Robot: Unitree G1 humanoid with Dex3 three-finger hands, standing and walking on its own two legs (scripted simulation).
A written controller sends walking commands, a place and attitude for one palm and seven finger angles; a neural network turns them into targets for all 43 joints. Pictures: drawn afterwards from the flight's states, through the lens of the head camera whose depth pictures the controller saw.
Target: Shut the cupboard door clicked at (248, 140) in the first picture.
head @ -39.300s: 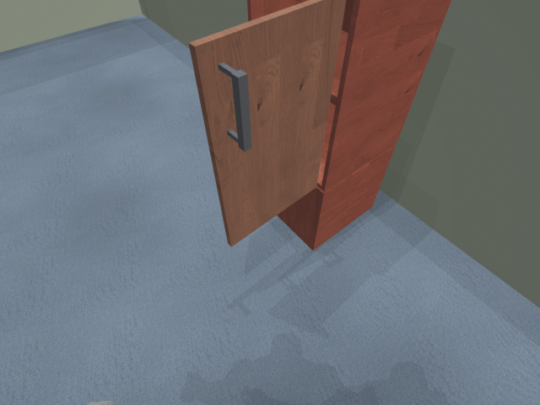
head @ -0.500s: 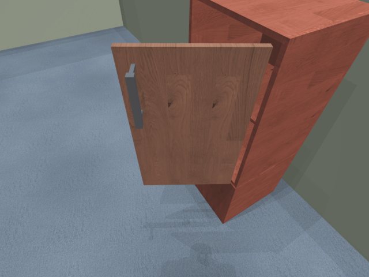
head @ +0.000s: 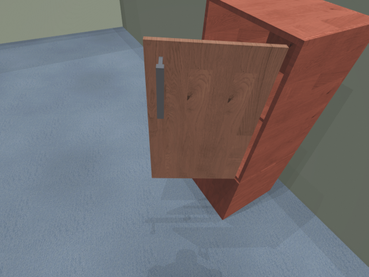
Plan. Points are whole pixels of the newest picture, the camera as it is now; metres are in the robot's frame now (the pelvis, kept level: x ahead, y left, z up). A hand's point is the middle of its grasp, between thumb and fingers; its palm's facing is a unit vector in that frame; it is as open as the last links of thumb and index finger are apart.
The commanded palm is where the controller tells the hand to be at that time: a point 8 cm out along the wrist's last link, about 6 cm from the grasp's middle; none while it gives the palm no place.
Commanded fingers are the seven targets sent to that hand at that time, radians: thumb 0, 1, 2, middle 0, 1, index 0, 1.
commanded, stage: come to a stop and stand still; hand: left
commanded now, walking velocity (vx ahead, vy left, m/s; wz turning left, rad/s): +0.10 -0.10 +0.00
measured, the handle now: (160, 89) +0.54 +0.10 +0.13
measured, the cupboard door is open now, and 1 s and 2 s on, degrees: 60 60 60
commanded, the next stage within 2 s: look again from close up in 0.12 s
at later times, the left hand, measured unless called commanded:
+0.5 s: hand out of the picture -0.03 +0.12 -0.17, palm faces -0.02 -0.98 -0.18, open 7.3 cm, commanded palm none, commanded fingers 0.00 0.90 0.90 -0.20 -0.30 -0.20 -0.30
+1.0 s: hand out of the picture -0.02 +0.06 -0.17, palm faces +0.06 -0.98 -0.18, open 7.4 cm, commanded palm none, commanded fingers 0.00 0.90 0.90 -0.20 -0.30 -0.20 -0.30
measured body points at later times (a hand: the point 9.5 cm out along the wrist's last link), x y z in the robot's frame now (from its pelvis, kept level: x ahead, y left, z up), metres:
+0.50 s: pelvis +0.00 -0.04 +0.01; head +0.02 -0.05 +0.45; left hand -0.02 +0.17 -0.15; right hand -0.05 -0.24 -0.16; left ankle +0.05 +0.05 -0.74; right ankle -0.07 -0.13 -0.74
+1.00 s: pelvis +0.01 -0.09 +0.00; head +0.02 -0.10 +0.45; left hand -0.02 +0.11 -0.16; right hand +0.00 -0.31 -0.17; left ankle +0.05 +0.05 -0.74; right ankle -0.07 -0.13 -0.74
